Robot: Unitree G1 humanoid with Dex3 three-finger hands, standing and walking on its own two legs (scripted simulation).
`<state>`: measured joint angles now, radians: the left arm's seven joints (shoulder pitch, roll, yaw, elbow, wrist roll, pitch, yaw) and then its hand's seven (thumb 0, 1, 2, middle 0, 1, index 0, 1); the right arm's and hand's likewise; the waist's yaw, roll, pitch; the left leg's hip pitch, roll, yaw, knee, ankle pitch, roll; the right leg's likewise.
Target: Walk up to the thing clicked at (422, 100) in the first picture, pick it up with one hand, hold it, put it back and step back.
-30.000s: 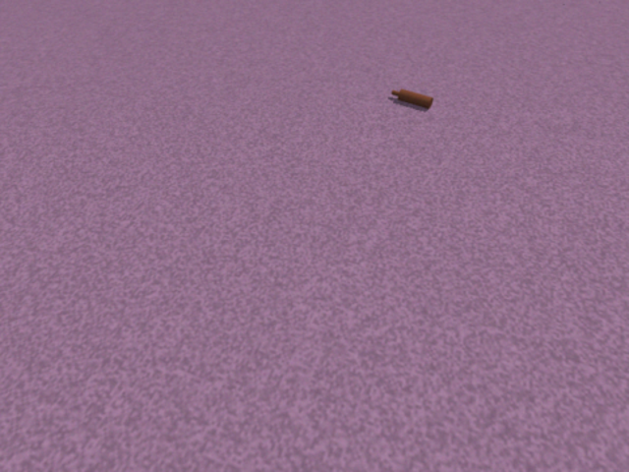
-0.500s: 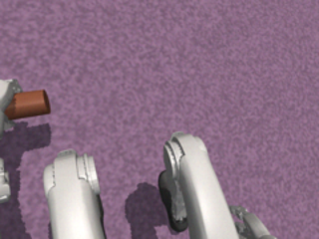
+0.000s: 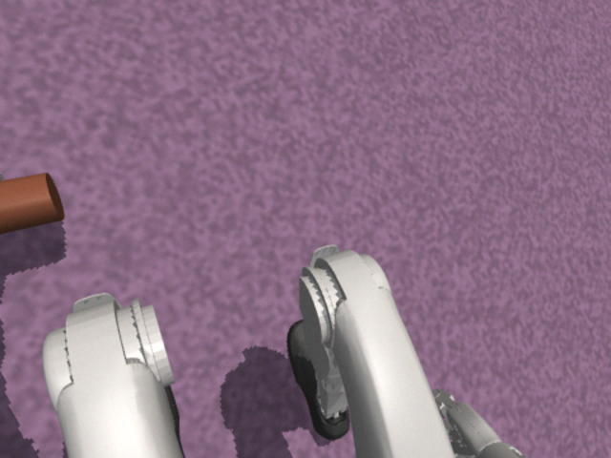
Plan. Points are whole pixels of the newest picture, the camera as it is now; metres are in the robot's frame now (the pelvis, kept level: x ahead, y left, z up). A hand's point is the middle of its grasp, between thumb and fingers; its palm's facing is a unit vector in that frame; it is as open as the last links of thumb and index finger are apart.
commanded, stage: rest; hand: left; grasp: from above
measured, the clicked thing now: out of the picture +0.43 +0.37 -0.22
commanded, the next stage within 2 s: open in 1.04 s
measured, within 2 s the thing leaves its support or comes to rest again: rests again in 0.88 s
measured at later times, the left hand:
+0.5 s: hand out of the picture +0.42 +0.34 -0.24, palm faces -0.45 -0.15 -0.88, open 9.3 cm
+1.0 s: hand out of the picture +0.42 +0.33 -0.25, palm faces -0.45 -0.15 -0.88, open 9.3 cm
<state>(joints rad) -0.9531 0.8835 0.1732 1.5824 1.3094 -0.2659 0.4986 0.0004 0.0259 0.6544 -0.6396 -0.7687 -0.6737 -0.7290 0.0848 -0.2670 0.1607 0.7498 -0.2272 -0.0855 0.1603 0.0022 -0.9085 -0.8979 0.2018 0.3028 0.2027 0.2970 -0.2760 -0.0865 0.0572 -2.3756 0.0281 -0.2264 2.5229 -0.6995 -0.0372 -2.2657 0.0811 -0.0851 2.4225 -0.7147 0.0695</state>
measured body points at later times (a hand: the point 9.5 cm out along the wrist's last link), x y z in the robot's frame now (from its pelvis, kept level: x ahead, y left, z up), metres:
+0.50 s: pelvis +0.00 +0.00 -0.01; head +0.26 +0.12 +0.34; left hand +0.44 +0.34 -0.19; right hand +0.07 -0.26 -0.08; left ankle +0.07 +0.14 -0.27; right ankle +0.10 -0.13 -0.27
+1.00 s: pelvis +0.00 +0.01 -0.01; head +0.26 +0.13 +0.33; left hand +0.44 +0.34 -0.20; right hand +0.07 -0.25 -0.08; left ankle +0.07 +0.14 -0.27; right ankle +0.10 -0.13 -0.27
